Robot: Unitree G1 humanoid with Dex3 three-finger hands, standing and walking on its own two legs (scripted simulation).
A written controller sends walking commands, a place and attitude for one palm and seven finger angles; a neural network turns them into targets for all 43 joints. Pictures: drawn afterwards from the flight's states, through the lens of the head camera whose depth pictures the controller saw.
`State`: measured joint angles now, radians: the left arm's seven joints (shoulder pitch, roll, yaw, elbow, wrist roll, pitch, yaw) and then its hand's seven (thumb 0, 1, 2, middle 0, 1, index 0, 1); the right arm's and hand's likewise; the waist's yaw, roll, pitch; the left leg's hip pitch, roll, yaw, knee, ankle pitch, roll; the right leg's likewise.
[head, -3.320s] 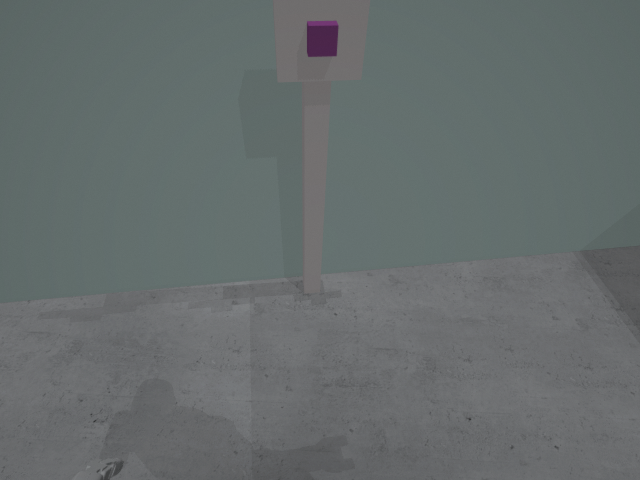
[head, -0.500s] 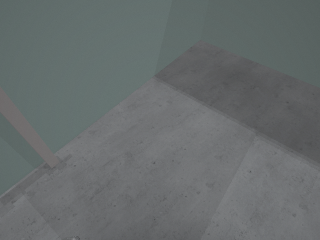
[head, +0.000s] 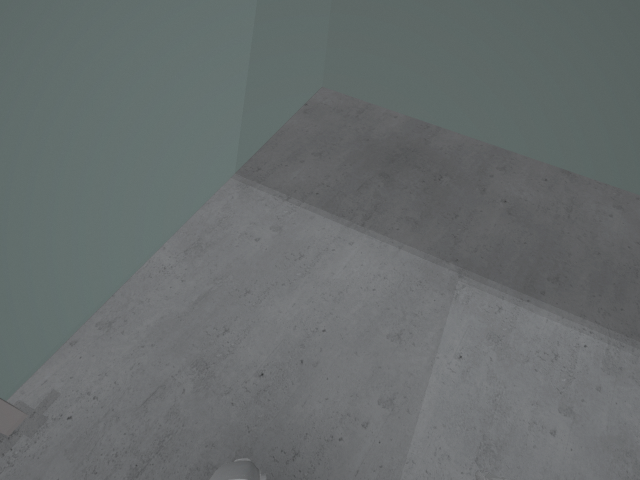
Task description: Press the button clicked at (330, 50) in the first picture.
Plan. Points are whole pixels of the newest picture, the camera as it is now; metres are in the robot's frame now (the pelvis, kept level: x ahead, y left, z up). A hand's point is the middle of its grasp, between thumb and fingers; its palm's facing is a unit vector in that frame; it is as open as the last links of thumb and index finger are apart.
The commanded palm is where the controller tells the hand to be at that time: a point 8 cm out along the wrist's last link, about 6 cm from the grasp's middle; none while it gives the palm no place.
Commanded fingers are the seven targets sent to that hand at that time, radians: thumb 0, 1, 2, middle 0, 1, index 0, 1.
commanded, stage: walk to a spot facing it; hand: left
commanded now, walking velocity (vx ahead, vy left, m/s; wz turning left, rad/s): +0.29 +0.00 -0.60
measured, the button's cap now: out of the picture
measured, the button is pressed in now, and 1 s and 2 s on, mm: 0 0 0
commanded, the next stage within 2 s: turn to face it in 0.32 s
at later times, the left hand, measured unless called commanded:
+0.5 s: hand (264, 340) +0.35 +0.11 -0.15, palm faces -0.31 -0.93 -0.21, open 7.4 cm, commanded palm none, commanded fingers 0.00 0.90 0.90 -0.20 -0.30 -0.20 -0.30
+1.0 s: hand (207, 367) +0.30 +0.20 -0.18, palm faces +0.01 -0.98 -0.19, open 7.3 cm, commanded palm none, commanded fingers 0.00 0.90 0.90 -0.20 -0.30 -0.20 -0.30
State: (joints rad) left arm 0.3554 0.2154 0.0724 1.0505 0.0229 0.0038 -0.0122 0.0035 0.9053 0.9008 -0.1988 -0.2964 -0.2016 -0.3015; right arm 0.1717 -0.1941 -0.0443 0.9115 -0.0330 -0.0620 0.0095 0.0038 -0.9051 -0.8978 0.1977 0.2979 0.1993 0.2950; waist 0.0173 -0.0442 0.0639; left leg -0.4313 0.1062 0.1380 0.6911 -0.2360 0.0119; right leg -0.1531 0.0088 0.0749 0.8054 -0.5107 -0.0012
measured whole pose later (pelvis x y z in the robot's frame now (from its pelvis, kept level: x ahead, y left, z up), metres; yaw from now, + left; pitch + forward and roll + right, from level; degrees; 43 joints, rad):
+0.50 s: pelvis +0.17 -0.03 +0.00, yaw -16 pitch +0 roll +1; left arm 0.07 0.19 0.08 0.92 0.04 0.00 -0.02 0.00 0.91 0.90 -0.19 -0.30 -0.20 -0.30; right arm 0.41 -0.14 -0.06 1.07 -0.02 -0.02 -0.02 0.00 -0.91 -0.90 0.20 0.30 0.20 0.30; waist -0.06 -0.01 0.11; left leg -0.11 0.19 0.37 0.75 -0.50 -0.05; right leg -0.43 -0.04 -0.15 0.64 -0.18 -0.03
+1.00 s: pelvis +0.22 +0.00 +0.01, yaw -2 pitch +1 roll -3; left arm 0.17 0.23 0.09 0.96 0.03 0.06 0.02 0.00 0.91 0.90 -0.20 -0.30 -0.20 -0.30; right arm 0.22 -0.18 -0.07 0.95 -0.03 0.02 0.00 0.01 -0.92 -0.90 0.20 0.30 0.20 0.29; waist -0.02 -0.05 0.06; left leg -0.37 0.04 0.12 0.69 -0.34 0.07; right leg -0.47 -0.09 -0.13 1.05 -0.47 0.05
